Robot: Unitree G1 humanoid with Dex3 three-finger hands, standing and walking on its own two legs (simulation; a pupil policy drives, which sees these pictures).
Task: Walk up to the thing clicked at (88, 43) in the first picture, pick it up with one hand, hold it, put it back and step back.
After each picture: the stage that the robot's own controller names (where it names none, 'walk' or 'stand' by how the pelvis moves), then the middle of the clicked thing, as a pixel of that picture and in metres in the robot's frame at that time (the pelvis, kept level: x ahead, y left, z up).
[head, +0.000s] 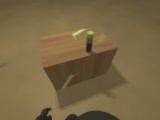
stand; (89, 42) +0.80 +0.07 -0.04
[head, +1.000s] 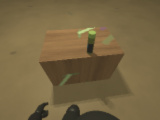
rise first; (90, 43) +0.73 +0.08 -0.01
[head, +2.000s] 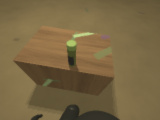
walk; (71, 55) +0.48 +0.23 +0.00
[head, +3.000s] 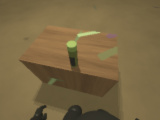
stand; (73, 55) +0.48 +0.18 +0.00
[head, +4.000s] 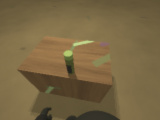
stand; (69, 63) +0.47 +0.21 -0.04
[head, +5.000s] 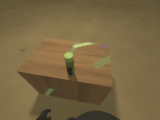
stand; (70, 65) +0.46 +0.20 -0.04
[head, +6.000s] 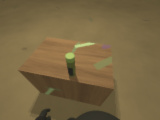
stand; (71, 65) +0.45 +0.19 -0.04
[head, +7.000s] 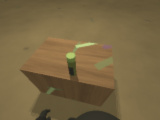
stand; (71, 65) +0.46 +0.19 -0.04
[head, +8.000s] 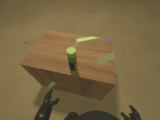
rise first; (72, 60) +0.47 +0.19 -0.04
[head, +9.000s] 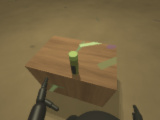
go down; (74, 64) +0.46 +0.19 -0.04
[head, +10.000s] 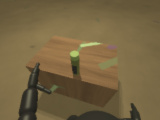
go down; (75, 64) +0.47 +0.17 -0.03
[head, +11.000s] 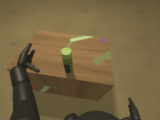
go down; (67, 62) +0.45 +0.18 +0.00
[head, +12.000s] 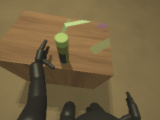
close in; (63, 51) +0.47 +0.18 +0.04
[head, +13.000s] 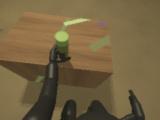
close; (62, 49) +0.47 +0.17 +0.06
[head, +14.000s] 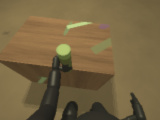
lift; (66, 60) +0.40 +0.16 +0.05
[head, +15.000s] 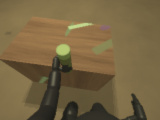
lift; (65, 61) +0.40 +0.16 +0.05
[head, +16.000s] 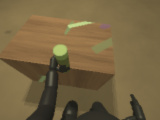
lift; (63, 61) +0.39 +0.18 +0.05
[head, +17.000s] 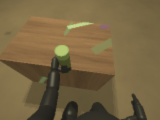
lift; (64, 61) +0.39 +0.17 +0.04
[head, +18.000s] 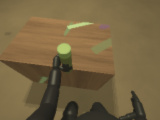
lift; (66, 60) +0.40 +0.16 +0.05
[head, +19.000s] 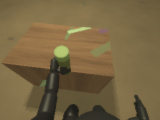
lift; (64, 63) +0.38 +0.17 +0.08
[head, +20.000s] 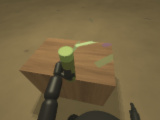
hold; (68, 66) +0.32 +0.15 +0.14
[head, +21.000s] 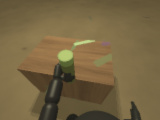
crouch; (68, 69) +0.31 +0.15 +0.13
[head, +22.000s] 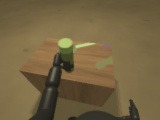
crouch; (67, 58) +0.37 +0.17 +0.16
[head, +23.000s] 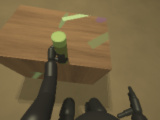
lower; (61, 51) +0.45 +0.17 +0.05
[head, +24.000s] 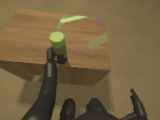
lower; (60, 51) +0.45 +0.17 +0.06
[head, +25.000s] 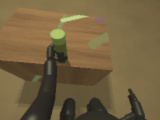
lower; (60, 49) +0.46 +0.17 +0.06
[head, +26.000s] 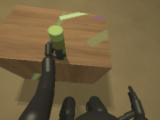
lower; (59, 46) +0.48 +0.17 +0.07
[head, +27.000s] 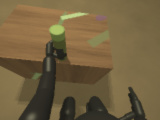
loosen; (60, 46) +0.48 +0.17 +0.07
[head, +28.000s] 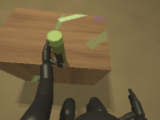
withdraw; (58, 50) +0.46 +0.18 +0.06
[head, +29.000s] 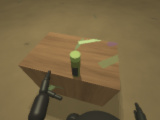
sink last; (75, 65) +0.42 +0.16 +0.01
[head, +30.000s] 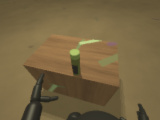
stand; (75, 63) +0.45 +0.17 +0.01
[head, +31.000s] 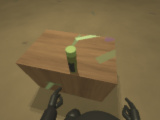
stand; (72, 61) +0.44 +0.18 +0.02
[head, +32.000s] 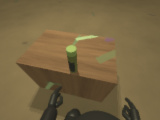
stand; (72, 60) +0.45 +0.18 +0.03
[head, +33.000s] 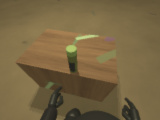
stand; (72, 60) +0.44 +0.17 +0.03
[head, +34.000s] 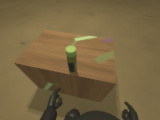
stand; (71, 61) +0.45 +0.17 +0.03
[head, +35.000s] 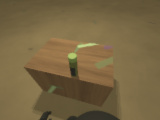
stand; (73, 66) +0.46 +0.18 -0.04
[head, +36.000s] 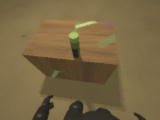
walk; (75, 47) +0.56 +0.16 -0.01
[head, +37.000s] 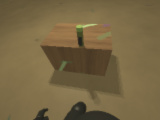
walk; (80, 36) +0.84 +0.21 -0.02
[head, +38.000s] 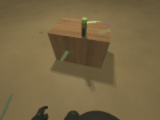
stand; (84, 28) +1.07 +0.18 -0.02
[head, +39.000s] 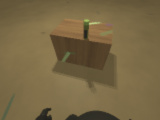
stand; (86, 30) +1.06 +0.15 -0.04
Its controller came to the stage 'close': yes
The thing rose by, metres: 0.19
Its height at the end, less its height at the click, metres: +0.00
